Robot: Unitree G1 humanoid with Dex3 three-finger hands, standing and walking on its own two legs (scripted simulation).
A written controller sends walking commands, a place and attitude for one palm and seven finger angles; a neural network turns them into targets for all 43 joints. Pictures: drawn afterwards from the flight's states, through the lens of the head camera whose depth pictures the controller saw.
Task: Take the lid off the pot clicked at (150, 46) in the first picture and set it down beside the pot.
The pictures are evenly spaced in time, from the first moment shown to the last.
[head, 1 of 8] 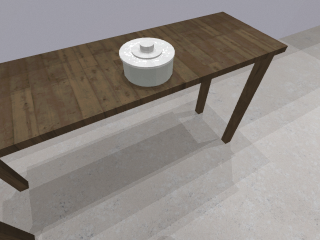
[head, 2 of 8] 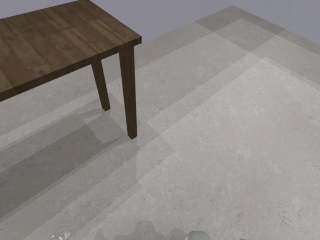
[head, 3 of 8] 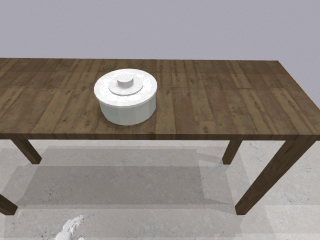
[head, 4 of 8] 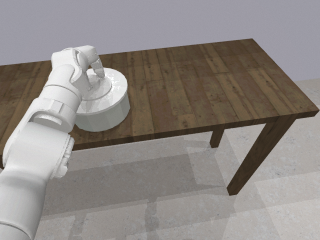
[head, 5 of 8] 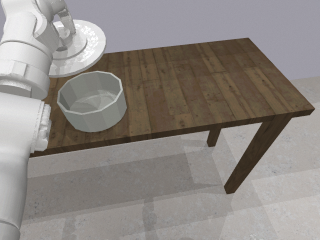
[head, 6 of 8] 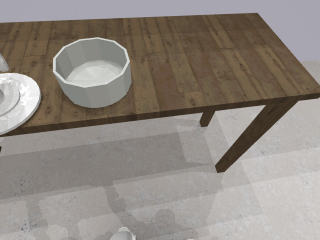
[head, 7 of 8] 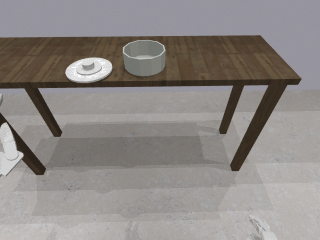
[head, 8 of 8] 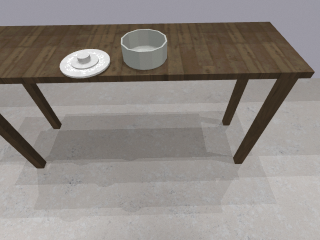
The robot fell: no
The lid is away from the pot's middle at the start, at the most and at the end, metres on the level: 0.00 0.26 0.24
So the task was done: yes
